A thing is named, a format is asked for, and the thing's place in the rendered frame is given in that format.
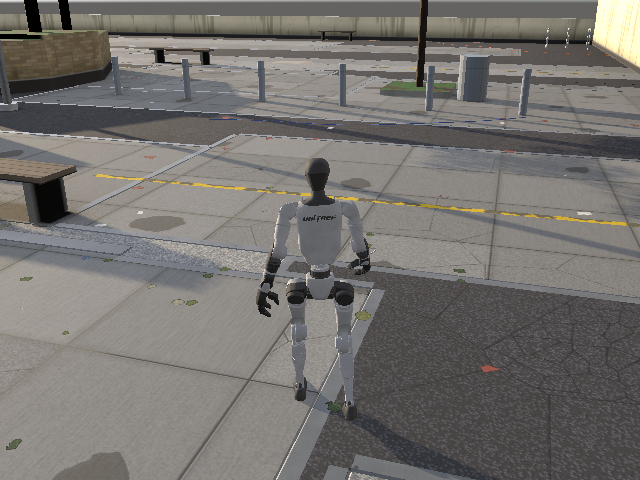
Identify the left robot hand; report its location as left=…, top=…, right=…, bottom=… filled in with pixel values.
left=256, top=289, right=279, bottom=317

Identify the robot left thigh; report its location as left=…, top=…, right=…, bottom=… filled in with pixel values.
left=286, top=278, right=307, bottom=342

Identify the left robot upper arm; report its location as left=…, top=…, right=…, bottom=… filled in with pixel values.
left=271, top=202, right=298, bottom=259

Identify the right robot hand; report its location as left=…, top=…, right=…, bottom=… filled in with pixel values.
left=347, top=259, right=371, bottom=275

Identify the robot left forearm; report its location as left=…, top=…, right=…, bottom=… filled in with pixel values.
left=259, top=243, right=281, bottom=293

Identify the right robot upper arm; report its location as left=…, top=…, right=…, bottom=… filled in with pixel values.
left=339, top=200, right=367, bottom=253

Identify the humanoid robot head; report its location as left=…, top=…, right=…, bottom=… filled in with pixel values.
left=301, top=158, right=335, bottom=206

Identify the robot right forearm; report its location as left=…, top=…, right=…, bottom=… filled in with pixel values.
left=356, top=237, right=370, bottom=265

